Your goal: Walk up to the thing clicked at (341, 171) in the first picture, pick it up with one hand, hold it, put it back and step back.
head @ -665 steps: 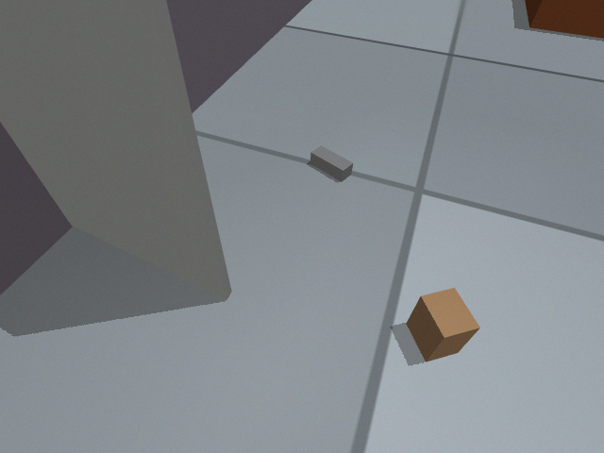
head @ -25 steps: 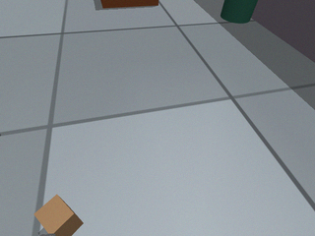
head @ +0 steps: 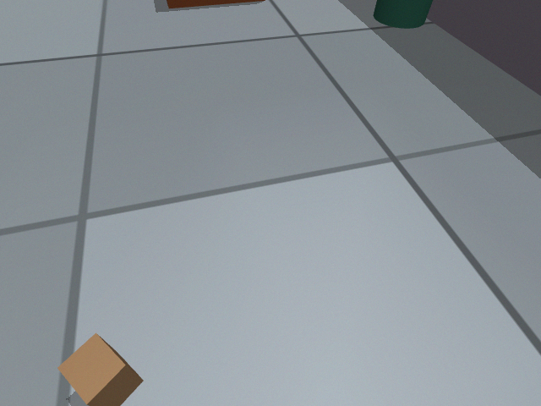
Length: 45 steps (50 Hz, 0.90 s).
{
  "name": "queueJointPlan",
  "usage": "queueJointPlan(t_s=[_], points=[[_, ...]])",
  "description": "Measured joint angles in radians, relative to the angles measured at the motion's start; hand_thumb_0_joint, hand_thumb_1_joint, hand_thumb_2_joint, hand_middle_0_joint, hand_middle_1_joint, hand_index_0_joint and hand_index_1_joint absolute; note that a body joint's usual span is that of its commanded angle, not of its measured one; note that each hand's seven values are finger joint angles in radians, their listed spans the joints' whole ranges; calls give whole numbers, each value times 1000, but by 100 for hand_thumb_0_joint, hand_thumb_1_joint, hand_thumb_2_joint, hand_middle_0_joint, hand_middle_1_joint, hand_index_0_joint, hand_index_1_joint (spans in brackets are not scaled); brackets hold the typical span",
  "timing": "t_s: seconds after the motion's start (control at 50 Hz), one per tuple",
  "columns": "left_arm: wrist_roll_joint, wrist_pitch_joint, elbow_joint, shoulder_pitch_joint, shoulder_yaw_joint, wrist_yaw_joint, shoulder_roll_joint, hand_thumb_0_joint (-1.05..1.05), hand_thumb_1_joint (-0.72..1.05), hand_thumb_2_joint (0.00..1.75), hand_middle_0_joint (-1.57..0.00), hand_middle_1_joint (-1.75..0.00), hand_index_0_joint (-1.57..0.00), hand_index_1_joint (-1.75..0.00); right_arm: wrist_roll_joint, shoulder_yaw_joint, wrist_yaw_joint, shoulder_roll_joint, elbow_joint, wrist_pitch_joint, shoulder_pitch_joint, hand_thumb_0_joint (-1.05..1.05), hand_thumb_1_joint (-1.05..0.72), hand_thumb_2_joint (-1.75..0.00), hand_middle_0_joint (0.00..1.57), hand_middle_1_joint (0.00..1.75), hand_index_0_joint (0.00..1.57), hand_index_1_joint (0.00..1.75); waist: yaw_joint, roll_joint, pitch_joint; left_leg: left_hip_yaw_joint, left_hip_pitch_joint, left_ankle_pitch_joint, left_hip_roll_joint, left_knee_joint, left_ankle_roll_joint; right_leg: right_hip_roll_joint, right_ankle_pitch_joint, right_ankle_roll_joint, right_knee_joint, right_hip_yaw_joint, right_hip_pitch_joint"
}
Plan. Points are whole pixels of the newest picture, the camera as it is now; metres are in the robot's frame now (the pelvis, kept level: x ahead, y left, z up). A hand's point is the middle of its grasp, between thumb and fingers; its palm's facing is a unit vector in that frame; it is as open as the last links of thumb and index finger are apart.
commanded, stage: stand
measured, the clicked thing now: out of the picture +0.83 +1.34 -0.75
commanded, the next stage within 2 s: none
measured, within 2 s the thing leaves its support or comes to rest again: neither
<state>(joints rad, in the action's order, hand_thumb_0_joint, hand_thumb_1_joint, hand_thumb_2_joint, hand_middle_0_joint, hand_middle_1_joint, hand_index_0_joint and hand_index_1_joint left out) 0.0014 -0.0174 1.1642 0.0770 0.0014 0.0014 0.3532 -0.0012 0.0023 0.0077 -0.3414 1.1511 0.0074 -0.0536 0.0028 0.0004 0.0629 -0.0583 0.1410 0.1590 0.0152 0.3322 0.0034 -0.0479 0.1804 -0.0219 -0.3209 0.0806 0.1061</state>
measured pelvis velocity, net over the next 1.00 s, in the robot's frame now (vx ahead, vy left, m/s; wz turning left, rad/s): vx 0.01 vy -0.02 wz -0.01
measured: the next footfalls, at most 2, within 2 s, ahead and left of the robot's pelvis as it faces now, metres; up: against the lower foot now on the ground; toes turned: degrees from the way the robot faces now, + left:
none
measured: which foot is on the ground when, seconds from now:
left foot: down 0.00-1.00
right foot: down 0.00-1.00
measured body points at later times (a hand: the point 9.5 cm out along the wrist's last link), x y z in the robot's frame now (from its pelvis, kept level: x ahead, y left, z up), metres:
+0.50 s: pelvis +0.00 -0.01 +0.00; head +0.01 -0.01 +0.45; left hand +0.08 +0.29 -0.13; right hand +0.08 -0.31 -0.14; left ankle +0.01 +0.12 -0.75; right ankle +0.00 -0.13 -0.75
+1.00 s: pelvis +0.01 -0.02 +0.00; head +0.02 -0.02 +0.45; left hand +0.09 +0.29 -0.13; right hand +0.08 -0.32 -0.14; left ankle +0.01 +0.12 -0.75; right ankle +0.00 -0.13 -0.75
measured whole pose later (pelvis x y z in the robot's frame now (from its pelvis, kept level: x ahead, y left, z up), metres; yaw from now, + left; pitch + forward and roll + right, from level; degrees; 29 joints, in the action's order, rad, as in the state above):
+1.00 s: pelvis +0.01 -0.02 +0.00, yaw -1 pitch -1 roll +0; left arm 0.00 -0.01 1.15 0.10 0.01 0.01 0.35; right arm 0.01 -0.01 0.00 -0.35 1.15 0.01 -0.10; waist 0.00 0.01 0.04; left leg -0.05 0.13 0.16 -0.01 0.31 0.03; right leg -0.02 0.19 0.00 -0.32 0.08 0.11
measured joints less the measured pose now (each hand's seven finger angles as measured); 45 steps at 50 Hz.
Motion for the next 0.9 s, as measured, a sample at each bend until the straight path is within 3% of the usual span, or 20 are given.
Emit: queueJointPlan(t_s=[0.9], points=[[0,7,-11,21,9,7,-4,1,90,90,-20,-30,-20,-30,6,-15,-6,-12,-1,5,-45,0,-91,-90,20,30,20,30,-2,10,-17,1,-11,3,-27,-15,24,26,9,24,-1,-2,0]])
